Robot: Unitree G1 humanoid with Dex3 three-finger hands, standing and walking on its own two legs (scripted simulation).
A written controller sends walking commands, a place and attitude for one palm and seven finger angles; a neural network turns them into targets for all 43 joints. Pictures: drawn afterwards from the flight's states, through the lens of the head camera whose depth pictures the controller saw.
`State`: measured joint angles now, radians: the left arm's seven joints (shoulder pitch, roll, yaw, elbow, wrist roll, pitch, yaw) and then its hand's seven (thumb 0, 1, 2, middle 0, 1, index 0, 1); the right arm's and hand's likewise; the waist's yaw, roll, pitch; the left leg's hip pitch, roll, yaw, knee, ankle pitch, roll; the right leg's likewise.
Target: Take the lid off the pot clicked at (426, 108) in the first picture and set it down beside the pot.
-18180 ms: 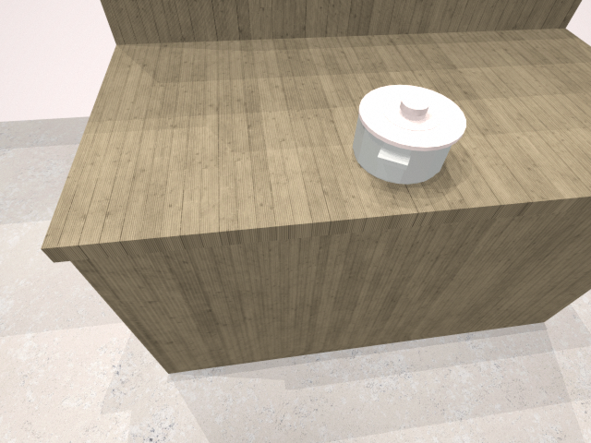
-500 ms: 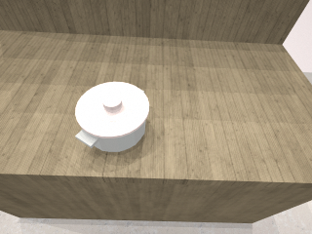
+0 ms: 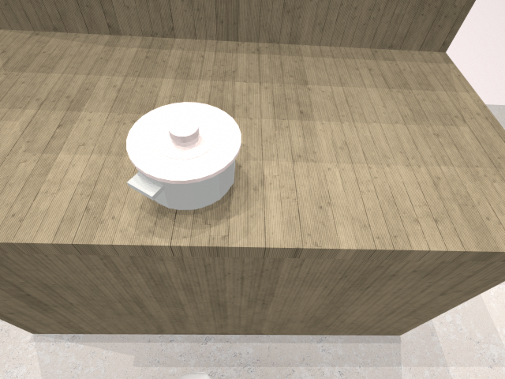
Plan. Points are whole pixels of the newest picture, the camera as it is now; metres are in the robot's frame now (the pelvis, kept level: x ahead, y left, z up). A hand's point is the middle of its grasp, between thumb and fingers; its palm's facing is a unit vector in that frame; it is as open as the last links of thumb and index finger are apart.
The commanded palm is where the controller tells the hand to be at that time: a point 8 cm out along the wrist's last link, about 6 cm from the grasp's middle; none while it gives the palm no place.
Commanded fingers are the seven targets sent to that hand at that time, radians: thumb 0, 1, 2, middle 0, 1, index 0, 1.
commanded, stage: come to a stop and stand still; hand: left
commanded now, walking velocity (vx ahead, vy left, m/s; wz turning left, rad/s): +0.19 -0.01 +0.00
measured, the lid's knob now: (183, 129) +0.47 +0.15 +0.12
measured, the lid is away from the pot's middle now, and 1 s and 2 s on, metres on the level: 0.00 0.00 0.00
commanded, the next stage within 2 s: look again from close up in 0.88 s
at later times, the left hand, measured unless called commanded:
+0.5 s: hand out of the picture -0.04 +0.14 -0.17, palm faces +0.02 -0.99 -0.10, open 7.4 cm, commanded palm none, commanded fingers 0.00 0.90 0.90 -0.20 -0.30 -0.20 -0.30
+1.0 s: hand out of the picture +0.02 +0.16 -0.17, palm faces +0.01 -0.99 -0.14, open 7.4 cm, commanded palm none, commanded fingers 0.00 0.90 0.90 -0.20 -0.30 -0.20 -0.30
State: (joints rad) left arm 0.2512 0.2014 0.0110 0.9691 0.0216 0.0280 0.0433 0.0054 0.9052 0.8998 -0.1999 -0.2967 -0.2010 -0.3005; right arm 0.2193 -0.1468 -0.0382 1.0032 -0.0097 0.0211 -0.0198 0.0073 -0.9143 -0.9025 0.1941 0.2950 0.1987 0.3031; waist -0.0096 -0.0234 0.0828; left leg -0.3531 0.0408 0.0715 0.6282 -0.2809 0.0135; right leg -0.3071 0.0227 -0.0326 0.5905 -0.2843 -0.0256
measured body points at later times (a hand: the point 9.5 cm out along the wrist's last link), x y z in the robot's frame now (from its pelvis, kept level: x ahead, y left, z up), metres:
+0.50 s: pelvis +0.02 +0.01 +0.01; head +0.07 +0.03 +0.46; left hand -0.04 +0.20 -0.16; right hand -0.01 -0.18 -0.14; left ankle +0.04 +0.11 -0.73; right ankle +0.00 -0.11 -0.73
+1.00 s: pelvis +0.04 +0.01 +0.01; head +0.07 +0.03 +0.46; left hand +0.02 +0.22 -0.16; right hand +0.01 -0.19 -0.14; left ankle +0.04 +0.11 -0.73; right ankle +0.00 -0.11 -0.73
